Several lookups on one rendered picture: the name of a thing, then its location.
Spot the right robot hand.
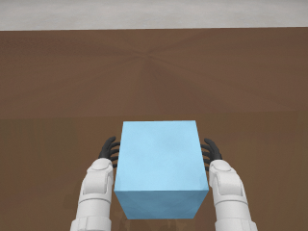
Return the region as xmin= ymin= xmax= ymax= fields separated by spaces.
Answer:
xmin=200 ymin=138 xmax=222 ymax=171

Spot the left robot hand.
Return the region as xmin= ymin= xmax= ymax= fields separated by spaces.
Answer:
xmin=98 ymin=136 xmax=120 ymax=168

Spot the left robot forearm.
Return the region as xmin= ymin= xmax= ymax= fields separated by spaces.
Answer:
xmin=70 ymin=158 xmax=114 ymax=231

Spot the right robot forearm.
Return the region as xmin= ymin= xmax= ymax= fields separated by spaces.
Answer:
xmin=209 ymin=160 xmax=258 ymax=231

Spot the carton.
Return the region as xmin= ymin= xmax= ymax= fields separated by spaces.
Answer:
xmin=114 ymin=120 xmax=209 ymax=219

